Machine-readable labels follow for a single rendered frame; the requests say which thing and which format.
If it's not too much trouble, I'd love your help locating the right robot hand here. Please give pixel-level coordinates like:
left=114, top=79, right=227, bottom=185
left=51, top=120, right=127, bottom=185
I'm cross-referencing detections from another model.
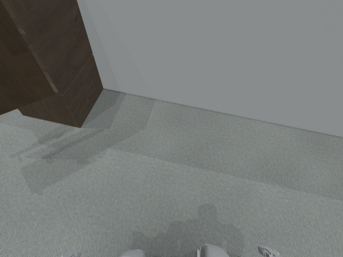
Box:
left=258, top=245, right=281, bottom=257

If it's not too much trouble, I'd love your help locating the cupboard door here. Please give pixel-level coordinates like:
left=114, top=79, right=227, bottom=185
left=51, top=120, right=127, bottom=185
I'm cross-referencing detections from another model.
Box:
left=0, top=0, right=55, bottom=115

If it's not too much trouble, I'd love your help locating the robot right thigh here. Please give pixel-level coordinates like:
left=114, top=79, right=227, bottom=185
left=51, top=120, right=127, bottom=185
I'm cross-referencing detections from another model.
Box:
left=195, top=245, right=229, bottom=257

